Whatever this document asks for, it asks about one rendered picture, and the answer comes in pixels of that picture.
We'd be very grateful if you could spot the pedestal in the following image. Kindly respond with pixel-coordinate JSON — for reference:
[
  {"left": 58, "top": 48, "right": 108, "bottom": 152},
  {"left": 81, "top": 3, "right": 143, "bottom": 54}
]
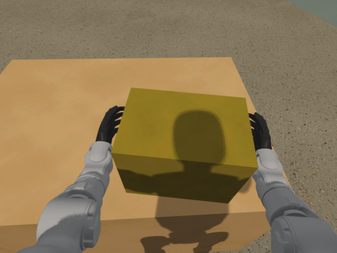
[{"left": 0, "top": 57, "right": 291, "bottom": 253}]

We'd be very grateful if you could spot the carton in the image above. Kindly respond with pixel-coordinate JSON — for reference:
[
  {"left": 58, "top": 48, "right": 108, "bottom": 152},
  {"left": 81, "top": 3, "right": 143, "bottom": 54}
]
[{"left": 111, "top": 87, "right": 259, "bottom": 203}]

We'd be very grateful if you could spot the right robot upper arm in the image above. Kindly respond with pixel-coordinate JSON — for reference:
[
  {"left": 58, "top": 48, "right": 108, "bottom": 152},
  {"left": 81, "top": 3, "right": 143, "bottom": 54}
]
[{"left": 271, "top": 216, "right": 337, "bottom": 253}]

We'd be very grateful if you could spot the robot left hand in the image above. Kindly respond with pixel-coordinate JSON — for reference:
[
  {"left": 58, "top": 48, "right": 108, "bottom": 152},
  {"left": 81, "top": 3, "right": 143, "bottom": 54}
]
[{"left": 95, "top": 105, "right": 125, "bottom": 144}]

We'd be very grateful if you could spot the robot right hand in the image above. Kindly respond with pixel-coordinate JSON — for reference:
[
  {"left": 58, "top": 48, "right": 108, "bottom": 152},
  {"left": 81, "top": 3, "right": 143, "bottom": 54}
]
[{"left": 249, "top": 112, "right": 272, "bottom": 151}]

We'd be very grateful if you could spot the left robot forearm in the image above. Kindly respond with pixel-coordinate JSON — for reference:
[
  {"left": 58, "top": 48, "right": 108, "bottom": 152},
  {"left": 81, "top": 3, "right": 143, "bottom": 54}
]
[{"left": 36, "top": 141, "right": 113, "bottom": 241}]

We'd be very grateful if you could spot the right robot forearm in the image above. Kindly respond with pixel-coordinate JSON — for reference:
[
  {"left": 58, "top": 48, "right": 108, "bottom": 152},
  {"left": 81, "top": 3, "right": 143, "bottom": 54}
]
[{"left": 252, "top": 149, "right": 337, "bottom": 236}]

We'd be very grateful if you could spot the left robot upper arm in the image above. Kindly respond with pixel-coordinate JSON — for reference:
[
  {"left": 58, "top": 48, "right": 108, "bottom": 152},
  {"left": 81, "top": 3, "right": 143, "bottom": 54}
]
[{"left": 16, "top": 197, "right": 101, "bottom": 253}]

